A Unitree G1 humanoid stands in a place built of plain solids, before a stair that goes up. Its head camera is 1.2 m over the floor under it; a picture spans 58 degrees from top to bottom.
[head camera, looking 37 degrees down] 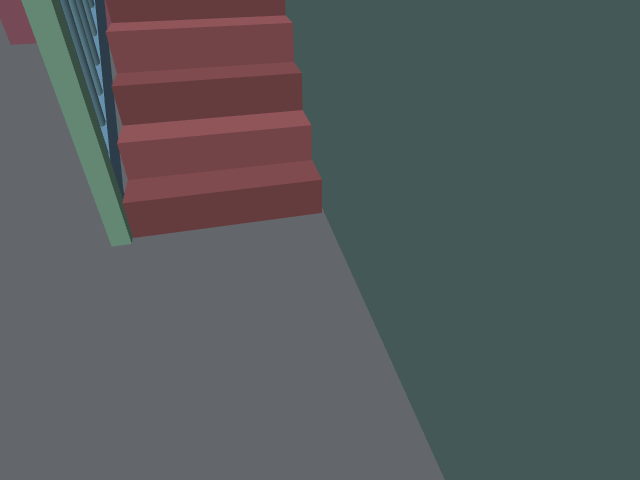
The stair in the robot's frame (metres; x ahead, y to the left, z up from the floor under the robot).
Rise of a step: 0.19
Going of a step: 0.21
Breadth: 0.90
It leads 13 degrees to the left of straight ahead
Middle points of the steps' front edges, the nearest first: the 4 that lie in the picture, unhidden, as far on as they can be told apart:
1.71 0.43 0.19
1.92 0.48 0.38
2.12 0.53 0.57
2.33 0.58 0.76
